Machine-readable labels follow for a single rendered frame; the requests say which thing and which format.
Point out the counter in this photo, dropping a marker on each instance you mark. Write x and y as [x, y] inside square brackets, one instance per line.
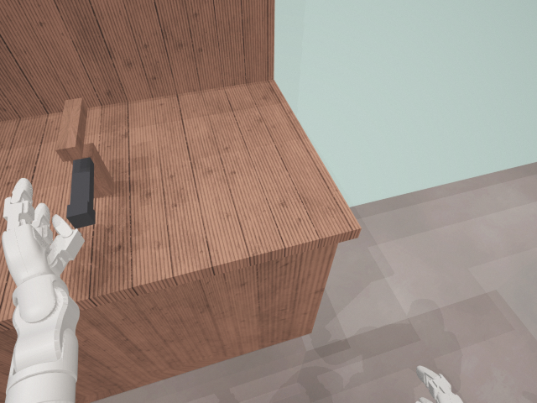
[216, 220]

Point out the left robot hand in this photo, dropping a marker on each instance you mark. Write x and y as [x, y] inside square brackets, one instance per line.
[28, 243]

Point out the robot left forearm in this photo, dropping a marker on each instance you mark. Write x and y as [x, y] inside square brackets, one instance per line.
[44, 365]

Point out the tap lever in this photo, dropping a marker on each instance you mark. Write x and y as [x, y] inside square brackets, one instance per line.
[80, 212]

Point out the right robot hand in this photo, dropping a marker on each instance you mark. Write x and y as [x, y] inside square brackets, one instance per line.
[438, 386]

